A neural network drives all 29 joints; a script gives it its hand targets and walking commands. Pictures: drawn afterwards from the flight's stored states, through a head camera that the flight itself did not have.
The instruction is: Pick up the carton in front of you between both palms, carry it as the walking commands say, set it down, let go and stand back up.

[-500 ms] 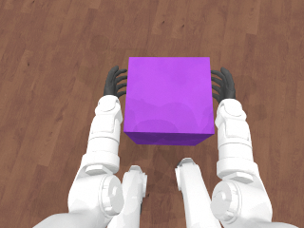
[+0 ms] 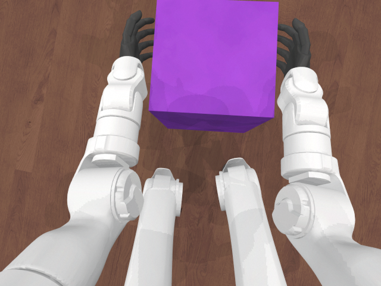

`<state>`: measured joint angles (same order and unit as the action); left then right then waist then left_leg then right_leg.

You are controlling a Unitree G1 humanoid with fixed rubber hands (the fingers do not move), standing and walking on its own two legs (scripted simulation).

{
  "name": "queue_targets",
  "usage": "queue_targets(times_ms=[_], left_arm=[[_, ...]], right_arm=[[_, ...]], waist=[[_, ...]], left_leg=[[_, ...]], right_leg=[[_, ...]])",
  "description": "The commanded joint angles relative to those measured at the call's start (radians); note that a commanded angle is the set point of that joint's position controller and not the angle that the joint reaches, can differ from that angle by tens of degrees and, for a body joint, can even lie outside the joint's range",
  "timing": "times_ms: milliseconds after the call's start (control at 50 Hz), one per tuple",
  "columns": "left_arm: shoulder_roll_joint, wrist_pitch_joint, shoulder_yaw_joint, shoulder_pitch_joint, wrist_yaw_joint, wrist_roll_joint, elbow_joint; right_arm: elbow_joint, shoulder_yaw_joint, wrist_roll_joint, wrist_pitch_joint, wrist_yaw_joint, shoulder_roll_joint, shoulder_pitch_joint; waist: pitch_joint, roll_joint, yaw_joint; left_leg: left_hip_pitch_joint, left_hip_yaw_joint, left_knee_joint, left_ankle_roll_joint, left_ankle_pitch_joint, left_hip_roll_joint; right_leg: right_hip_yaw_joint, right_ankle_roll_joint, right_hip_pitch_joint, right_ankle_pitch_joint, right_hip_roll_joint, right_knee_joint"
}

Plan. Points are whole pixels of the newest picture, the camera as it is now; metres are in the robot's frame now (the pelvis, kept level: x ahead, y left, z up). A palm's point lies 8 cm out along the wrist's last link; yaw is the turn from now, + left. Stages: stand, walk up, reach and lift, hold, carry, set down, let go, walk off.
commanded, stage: set down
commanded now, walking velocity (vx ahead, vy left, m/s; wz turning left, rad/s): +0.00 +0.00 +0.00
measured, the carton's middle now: (210, 80) +0.49 -0.07 -0.21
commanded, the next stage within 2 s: none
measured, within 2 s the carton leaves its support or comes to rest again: rests again in 1.60 s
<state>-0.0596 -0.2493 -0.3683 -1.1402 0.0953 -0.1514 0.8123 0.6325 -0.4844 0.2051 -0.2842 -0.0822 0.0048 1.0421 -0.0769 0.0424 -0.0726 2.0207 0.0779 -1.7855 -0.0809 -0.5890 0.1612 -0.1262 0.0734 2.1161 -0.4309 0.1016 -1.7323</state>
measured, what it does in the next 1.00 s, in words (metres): lowers itself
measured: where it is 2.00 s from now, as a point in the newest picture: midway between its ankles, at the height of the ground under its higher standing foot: (200, 211)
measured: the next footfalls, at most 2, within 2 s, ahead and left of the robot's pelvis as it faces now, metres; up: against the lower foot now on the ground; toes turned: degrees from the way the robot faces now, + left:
none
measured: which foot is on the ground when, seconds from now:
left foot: down 0.00-1.00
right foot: down 0.00-1.00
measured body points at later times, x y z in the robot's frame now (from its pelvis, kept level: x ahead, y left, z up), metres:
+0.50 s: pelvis +0.00 +0.01 -0.08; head +0.36 -0.01 +0.17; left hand +0.56 +0.06 -0.26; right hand +0.50 -0.23 -0.25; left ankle +0.08 +0.13 -0.45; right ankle +0.12 -0.13 -0.45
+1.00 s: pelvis -0.01 +0.01 -0.10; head +0.35 -0.01 +0.16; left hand +0.57 +0.06 -0.27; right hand +0.49 -0.24 -0.27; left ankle +0.08 +0.13 -0.45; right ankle +0.12 -0.13 -0.45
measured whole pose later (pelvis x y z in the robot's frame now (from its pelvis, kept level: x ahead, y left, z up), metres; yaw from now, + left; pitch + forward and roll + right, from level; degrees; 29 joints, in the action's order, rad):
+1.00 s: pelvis -0.01 +0.01 -0.10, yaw +0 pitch +40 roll -1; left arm -0.19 -0.19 -0.25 -1.50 0.11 -0.12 1.09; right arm 0.84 -0.56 0.16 -0.22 0.02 0.17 1.30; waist 0.26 0.05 -0.13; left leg 2.23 0.06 -2.16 -0.06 -0.64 0.20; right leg -0.07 0.09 2.28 -0.51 0.04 -2.08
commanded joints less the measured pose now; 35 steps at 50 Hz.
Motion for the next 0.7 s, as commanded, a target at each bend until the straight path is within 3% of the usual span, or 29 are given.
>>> queue_targets(times_ms=[0,140,340,420,480,540,680], left_arm=[[0.9,0.032,0.418,-0.647,-0.222,0.102,-0.018],[0.844,0.038,0.407,-0.735,-0.204,0.116,0.026],[0.773,0.063,0.484,-0.867,-0.168,0.199,0.025],[0.803,0.069,0.525,-0.881,-0.159,0.216,0.02],[0.831,0.077,0.569,-0.885,-0.152,0.24,0.002],[0.839,0.08,0.572,-0.854,-0.152,0.245,0.018],[0.792,0.078,0.471,-0.779,-0.165,0.187,0.127]], right_arm=[[0.016,0.51,-0.114,0.017,0.218,-0.863,0.676],[0.035,0.47,-0.129,0.027,0.226,-0.781,0.772],[0.038,0.463,-0.202,0.055,0.251,-0.675,0.899],[0.033,0.45,-0.225,0.066,0.272,-0.656,0.915],[0.03,0.444,-0.242,0.072,0.28,-0.646,0.908],[0.063,0.435,-0.238,0.072,0.289,-0.645,0.867],[0.105,0.39,-0.196,0.076,0.307,-0.608,0.858]], waist=[[-1.09,-0.044,-0.036],[-1.068,-0.029,-0.058],[-1.065,0.028,-0.113],[-1.021,0.125,-0.14],[-1.053,0.164,-0.162],[-0.995,0.146,-0.164],[-0.824,0.108,-0.14]], left_leg=[[-0.267,-0.168,0.139,0.049,0.178,0.057],[-0.233,-0.17,0.052,0.048,0.181,0.053],[-0.284,-0.162,-0.085,0.042,0.234,0.04],[-0.306,-0.157,-0.122,0.038,0.311,0.037],[-0.348,-0.151,-0.145,0.032,0.382,0.035],[-0.296,-0.145,-0.149,0.036,0.394,0.036],[-0.19,-0.13,-0.152,0.052,0.317,0.042]], right_leg=[[0.201,0.003,-0.854,0.284,0.039,0.073],[0.22,0.003,-0.765,0.285,0.029,-0.022],[0.245,-0.002,-0.644,0.318,0.007,-0.162],[0.241,-0.017,-0.566,0.384,-0.001,-0.202],[0.242,-0.021,-0.557,0.442,-0.004,-0.228],[0.24,-0.024,-0.546,0.454,-0.003,-0.247],[0.231,-0.027,-0.456,0.367,-0.009,-0.255]])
